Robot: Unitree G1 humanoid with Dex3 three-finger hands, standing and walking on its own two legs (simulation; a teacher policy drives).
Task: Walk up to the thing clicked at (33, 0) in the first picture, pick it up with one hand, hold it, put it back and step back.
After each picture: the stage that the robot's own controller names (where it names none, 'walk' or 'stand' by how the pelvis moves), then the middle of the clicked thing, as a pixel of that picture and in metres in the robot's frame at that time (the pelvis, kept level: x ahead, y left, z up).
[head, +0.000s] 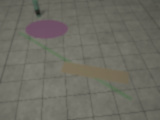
stand; (36, 8) +2.04 +0.62 -0.65
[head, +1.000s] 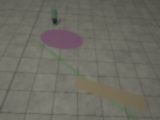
walk; (54, 17) +1.95 +0.30 -0.63
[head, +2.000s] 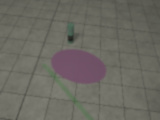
walk; (70, 33) +1.33 +0.08 -0.64
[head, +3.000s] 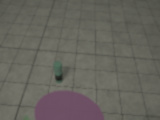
walk; (58, 72) +0.83 +0.17 -0.65
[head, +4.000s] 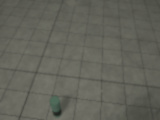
walk; (56, 107) +0.51 +0.18 -0.65
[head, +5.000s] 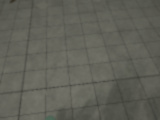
stand; out of the picture +0.35 +0.23 -0.63
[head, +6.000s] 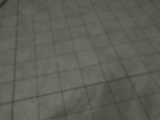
stand; out of the picture +0.31 +0.26 -0.65
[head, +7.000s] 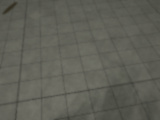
stand; out of the picture +0.33 +0.24 -0.66
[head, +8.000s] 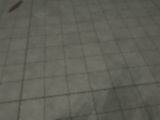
stand; out of the picture +0.33 +0.22 -0.66
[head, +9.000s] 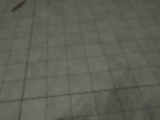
stand; out of the picture +0.33 +0.21 -0.66
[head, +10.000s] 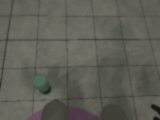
go down; (43, 85) +0.38 +0.22 -0.45
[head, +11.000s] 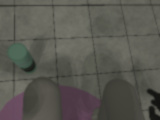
go down; (24, 60) +0.41 +0.27 -0.27
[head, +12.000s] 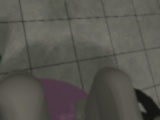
close in; out of the picture +0.39 +0.30 -0.20
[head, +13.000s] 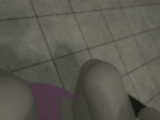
close; out of the picture +0.38 +0.32 -0.15
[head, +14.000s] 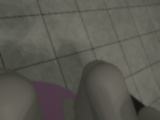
lift; out of the picture +0.36 +0.31 -0.15
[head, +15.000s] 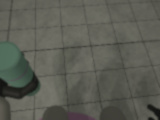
lift; (20, 75) +0.33 +0.20 +0.04
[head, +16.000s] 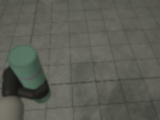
hold; (34, 79) +0.33 +0.17 +0.06
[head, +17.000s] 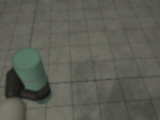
hold; (36, 80) +0.32 +0.16 +0.05
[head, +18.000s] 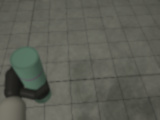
hold; (35, 80) +0.33 +0.17 +0.04
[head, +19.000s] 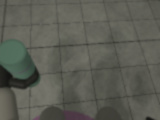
crouch; (23, 68) +0.37 +0.20 -0.02
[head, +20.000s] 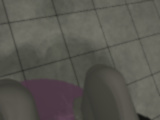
lower; out of the picture +0.42 +0.30 -0.13
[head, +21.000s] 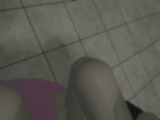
lower; out of the picture +0.41 +0.33 -0.16
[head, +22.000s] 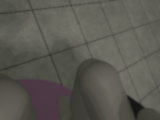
lower; out of the picture +0.39 +0.33 -0.15
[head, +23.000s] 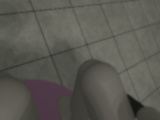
lower; out of the picture +0.37 +0.33 -0.15
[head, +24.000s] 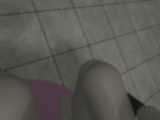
lower; out of the picture +0.37 +0.33 -0.15
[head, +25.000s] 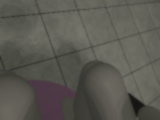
open; out of the picture +0.36 +0.32 -0.15
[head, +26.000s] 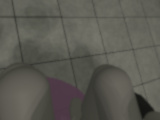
stand; out of the picture +0.37 +0.31 -0.18
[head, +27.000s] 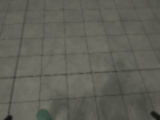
stand; out of the picture +0.34 +0.22 -0.55
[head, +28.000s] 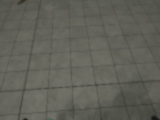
stand; out of the picture +0.36 +0.22 -0.60
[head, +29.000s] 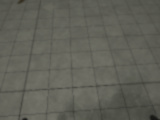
stand; out of the picture +0.34 +0.21 -0.60
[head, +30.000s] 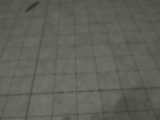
stand; out of the picture +0.36 +0.20 -0.65
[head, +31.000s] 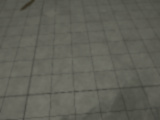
stand; out of the picture +0.35 +0.21 -0.66
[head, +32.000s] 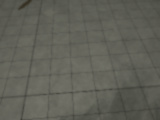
stand; out of the picture +0.33 +0.23 -0.66
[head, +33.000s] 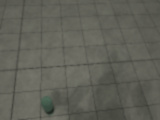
walk; (48, 106) +0.41 +0.20 -0.63
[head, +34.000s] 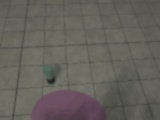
walk; (49, 75) +0.65 +0.24 -0.64
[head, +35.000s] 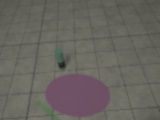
stand; (60, 60) +0.95 +0.29 -0.64
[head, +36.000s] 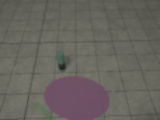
stand; (61, 61) +0.94 +0.21 -0.65
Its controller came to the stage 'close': yes
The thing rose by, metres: 0.68
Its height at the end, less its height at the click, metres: +0.00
